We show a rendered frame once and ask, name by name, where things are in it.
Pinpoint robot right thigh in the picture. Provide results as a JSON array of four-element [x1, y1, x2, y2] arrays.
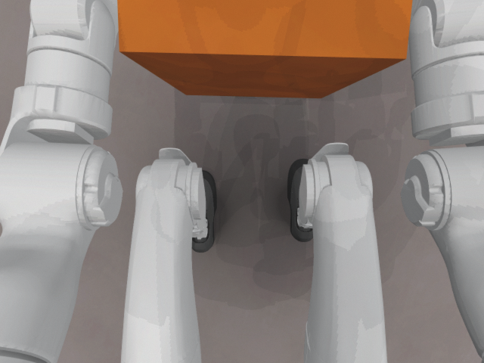
[[299, 155, 388, 363]]

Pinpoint left robot forearm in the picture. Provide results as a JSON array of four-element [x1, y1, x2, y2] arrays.
[[0, 0, 119, 156]]

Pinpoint right robot forearm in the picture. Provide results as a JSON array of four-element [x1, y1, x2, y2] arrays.
[[408, 0, 484, 147]]

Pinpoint left robot upper arm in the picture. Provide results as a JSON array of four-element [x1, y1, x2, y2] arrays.
[[0, 141, 123, 363]]

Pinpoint robot left thigh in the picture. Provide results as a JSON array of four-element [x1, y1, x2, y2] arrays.
[[121, 159, 205, 363]]

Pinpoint robot thigh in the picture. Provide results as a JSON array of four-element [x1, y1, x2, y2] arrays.
[[121, 159, 205, 363], [299, 155, 388, 363]]

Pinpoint carton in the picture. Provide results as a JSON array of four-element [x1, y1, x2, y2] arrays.
[[117, 0, 412, 98]]

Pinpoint right robot upper arm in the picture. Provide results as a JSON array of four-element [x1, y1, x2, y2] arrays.
[[401, 146, 484, 363]]

